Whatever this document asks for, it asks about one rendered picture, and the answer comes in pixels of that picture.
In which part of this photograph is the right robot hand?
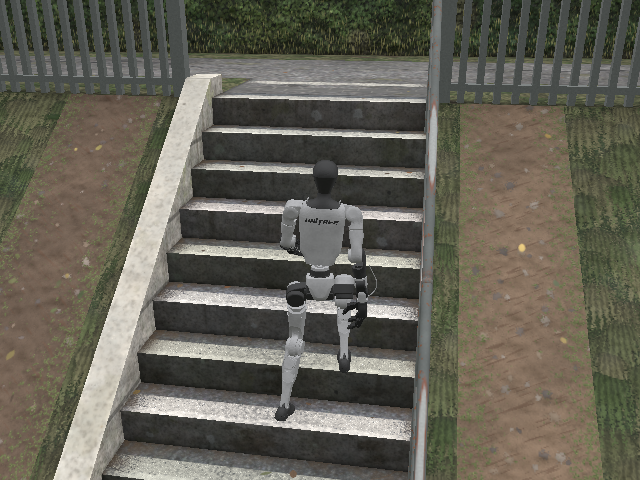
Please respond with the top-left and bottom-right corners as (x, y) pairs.
(342, 299), (367, 329)

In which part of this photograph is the humanoid robot torso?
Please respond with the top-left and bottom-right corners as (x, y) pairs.
(299, 197), (346, 301)

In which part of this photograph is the left robot shin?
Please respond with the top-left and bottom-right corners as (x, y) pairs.
(280, 337), (301, 409)

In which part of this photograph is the robot left forearm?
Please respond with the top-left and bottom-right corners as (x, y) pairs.
(279, 234), (296, 251)

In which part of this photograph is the robot right forearm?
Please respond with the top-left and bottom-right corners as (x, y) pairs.
(352, 248), (368, 303)

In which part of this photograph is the left robot upper arm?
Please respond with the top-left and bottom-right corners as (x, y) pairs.
(280, 199), (303, 248)

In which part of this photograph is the right robot upper arm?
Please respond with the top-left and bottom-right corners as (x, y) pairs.
(344, 204), (364, 263)

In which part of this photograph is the left robot hand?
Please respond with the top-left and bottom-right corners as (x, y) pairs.
(287, 238), (304, 257)

